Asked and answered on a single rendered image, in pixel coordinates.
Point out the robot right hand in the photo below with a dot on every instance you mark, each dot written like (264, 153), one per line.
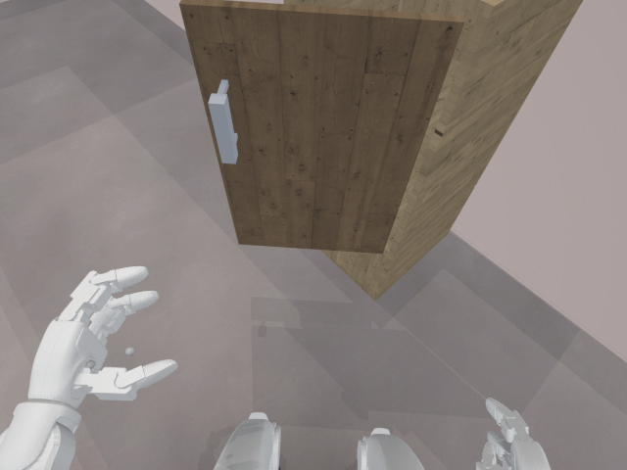
(522, 454)

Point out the robot left hand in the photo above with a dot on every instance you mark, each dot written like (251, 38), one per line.
(58, 371)

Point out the cupboard door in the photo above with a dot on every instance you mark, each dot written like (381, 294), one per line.
(330, 106)

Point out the right robot thigh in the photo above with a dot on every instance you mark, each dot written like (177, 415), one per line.
(386, 452)

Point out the handle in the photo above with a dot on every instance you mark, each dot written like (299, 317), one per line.
(222, 122)

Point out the left robot forearm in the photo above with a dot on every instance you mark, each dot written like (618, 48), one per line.
(40, 437)

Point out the robot left shin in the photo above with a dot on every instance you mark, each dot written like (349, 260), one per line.
(258, 415)

